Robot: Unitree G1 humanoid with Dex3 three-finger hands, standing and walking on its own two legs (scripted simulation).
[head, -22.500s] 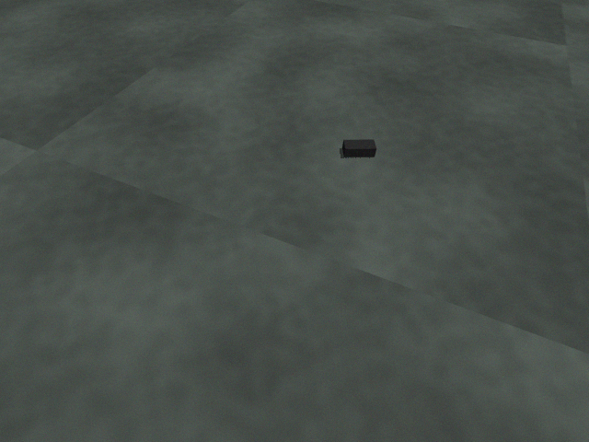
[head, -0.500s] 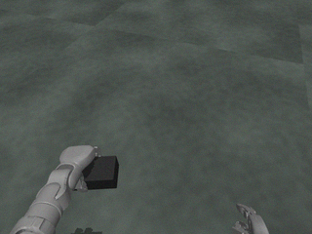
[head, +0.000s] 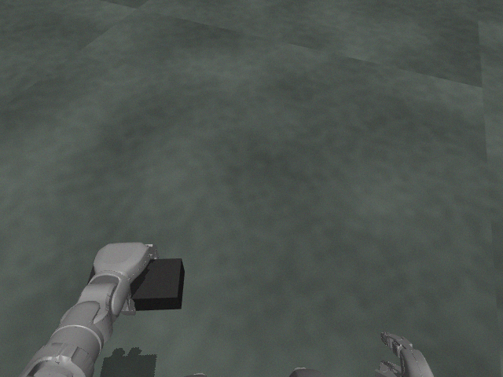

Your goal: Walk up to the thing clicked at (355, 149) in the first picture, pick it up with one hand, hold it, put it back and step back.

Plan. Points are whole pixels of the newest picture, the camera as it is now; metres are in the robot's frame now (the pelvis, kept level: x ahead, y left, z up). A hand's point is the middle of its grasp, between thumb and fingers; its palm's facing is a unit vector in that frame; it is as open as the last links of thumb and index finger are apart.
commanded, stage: crouch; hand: left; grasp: from above
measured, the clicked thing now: (137, 284) +0.30 +0.21 -0.12
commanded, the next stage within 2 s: lower in 1.56 s
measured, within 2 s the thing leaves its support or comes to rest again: neither
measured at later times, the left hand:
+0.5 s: hand (155, 290) +0.35 +0.24 -0.34, palm faces -0.44 +0.04 -0.90, open 10.5 cm
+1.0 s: hand (168, 295) +0.39 +0.24 -0.50, palm faces -0.44 +0.01 -0.90, open 10.5 cm
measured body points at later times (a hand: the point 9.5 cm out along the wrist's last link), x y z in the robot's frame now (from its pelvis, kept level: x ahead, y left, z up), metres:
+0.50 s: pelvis -0.06 +0.01 -0.20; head +0.12 +0.02 +0.21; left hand +0.37 +0.23 -0.29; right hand -0.01 -0.27 -0.33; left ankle +0.01 +0.12 -0.72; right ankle +0.02 -0.14 -0.72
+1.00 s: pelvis -0.06 +0.00 -0.33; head +0.17 +0.04 +0.05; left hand +0.41 +0.24 -0.45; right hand +0.00 -0.28 -0.45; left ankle +0.01 +0.12 -0.72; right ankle +0.02 -0.14 -0.72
